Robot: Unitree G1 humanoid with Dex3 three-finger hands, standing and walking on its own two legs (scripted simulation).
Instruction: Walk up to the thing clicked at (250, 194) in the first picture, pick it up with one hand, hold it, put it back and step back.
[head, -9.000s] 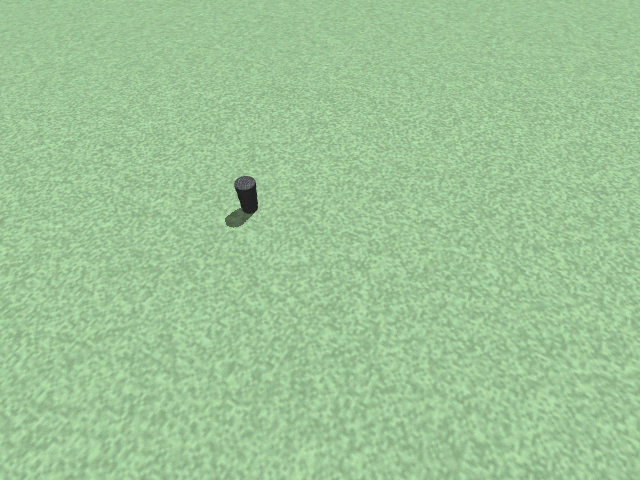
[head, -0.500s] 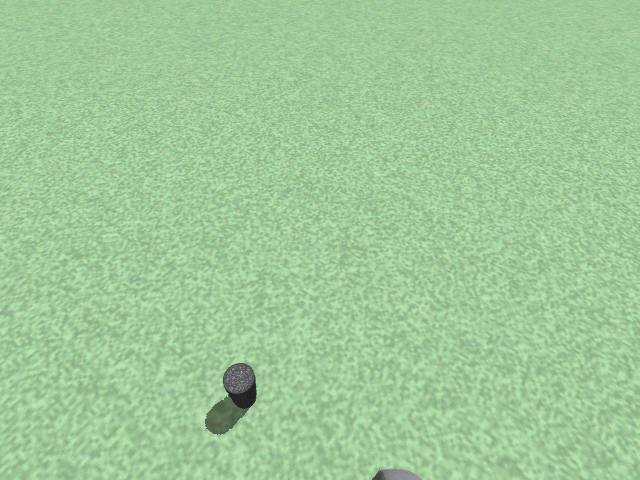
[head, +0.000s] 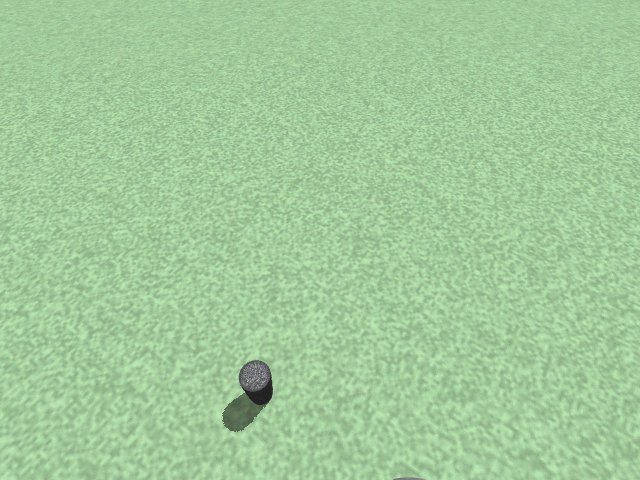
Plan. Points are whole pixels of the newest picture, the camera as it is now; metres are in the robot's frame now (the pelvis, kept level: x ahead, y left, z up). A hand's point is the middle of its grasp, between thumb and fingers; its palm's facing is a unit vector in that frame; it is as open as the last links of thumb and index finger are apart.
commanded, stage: walk up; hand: left
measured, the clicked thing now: (258, 384) +0.47 +0.21 -0.68
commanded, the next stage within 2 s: stand in 0.76 s
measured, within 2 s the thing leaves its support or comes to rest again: neither
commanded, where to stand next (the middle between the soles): +0.12 +0.00 m, yaw -1 degrees
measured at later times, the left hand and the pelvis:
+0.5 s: hand out of the picture +0.10 +0.25 -0.13, palm faces -0.07 -0.92 -0.38, open 7.4 cm; pelvis +0.01 -0.01 +0.02, yaw -2 degrees
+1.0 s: hand out of the picture +0.12 +0.24 -0.13, palm faces -0.08 -0.94 -0.34, open 7.4 cm; pelvis +0.01 -0.01 +0.02, yaw -2 degrees
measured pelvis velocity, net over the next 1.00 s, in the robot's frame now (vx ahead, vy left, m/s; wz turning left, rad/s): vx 0.01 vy -0.01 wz -0.04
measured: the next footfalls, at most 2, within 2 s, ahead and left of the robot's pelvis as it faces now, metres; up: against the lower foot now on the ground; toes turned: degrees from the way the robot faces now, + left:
none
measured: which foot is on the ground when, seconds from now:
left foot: down 0.00-1.00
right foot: down 0.00-1.00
